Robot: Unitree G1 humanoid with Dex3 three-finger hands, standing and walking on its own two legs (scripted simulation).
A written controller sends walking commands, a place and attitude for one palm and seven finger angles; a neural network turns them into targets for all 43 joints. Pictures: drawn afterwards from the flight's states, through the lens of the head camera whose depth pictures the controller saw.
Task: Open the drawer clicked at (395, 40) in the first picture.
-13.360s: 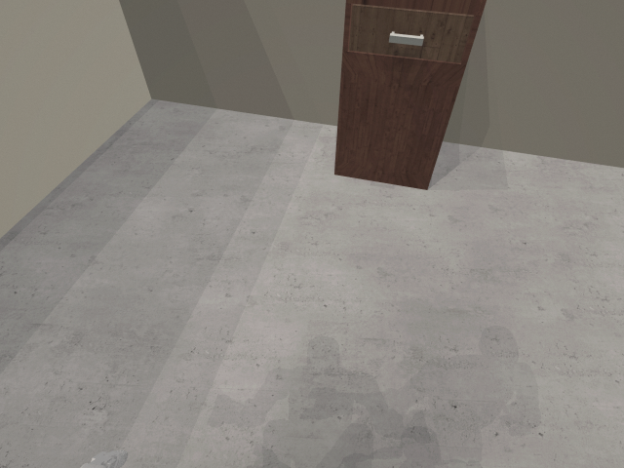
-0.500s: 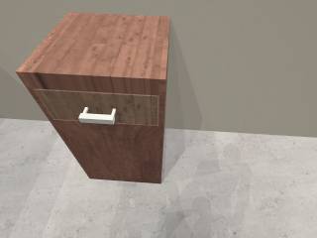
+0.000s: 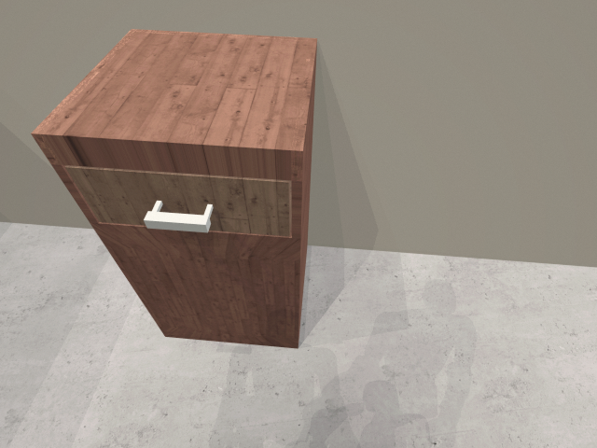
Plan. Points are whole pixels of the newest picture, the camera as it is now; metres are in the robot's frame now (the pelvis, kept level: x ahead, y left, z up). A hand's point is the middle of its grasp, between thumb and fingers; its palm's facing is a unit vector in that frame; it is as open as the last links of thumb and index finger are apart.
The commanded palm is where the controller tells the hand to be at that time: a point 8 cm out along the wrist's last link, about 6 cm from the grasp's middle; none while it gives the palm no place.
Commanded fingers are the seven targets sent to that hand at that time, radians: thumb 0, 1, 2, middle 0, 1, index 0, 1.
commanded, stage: come to a stop and stand still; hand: left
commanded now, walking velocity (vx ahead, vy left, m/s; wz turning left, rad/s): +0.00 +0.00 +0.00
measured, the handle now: (180, 214) +0.53 +0.27 -0.06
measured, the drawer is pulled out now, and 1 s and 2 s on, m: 0.00 0.00 0.00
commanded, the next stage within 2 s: look again from close up in 0.28 s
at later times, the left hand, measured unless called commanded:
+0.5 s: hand out of the picture -0.04 +0.16 -0.18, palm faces +0.03 -0.98 -0.19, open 7.3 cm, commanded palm none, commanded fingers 0.00 0.90 0.90 -0.20 -0.30 -0.20 -0.30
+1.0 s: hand out of the picture -0.04 +0.21 -0.17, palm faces +0.02 -0.98 -0.18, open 7.4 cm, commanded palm +0.07 +0.26 -0.07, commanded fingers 0.00 0.85 0.88 -0.20 -0.33 -0.20 -0.33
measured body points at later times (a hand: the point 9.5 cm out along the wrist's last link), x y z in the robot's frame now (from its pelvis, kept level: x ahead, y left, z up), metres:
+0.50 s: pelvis -0.02 +0.01 +0.00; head +0.00 +0.00 +0.45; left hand -0.04 +0.21 -0.16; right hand -0.05 -0.20 -0.16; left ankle -0.07 +0.11 -0.73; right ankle -0.01 -0.06 -0.74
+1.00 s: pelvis -0.03 +0.06 +0.00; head -0.02 +0.05 +0.45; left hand -0.04 +0.26 -0.16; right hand -0.06 -0.15 -0.17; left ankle -0.06 +0.11 -0.74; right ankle -0.01 -0.05 -0.74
